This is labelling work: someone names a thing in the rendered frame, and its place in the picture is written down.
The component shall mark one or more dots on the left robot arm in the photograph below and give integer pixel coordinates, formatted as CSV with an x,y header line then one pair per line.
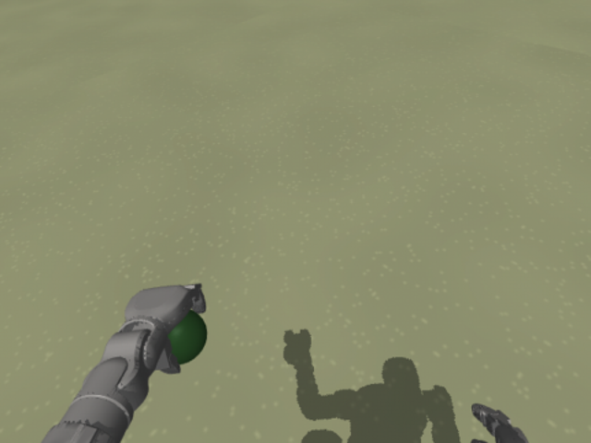
x,y
114,389

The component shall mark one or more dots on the left robot hand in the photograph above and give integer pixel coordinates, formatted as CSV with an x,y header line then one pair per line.
x,y
169,305

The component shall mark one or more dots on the right robot hand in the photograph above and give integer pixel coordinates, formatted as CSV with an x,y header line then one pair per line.
x,y
498,424

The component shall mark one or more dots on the ball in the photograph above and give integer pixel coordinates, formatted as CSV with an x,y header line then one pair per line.
x,y
188,338

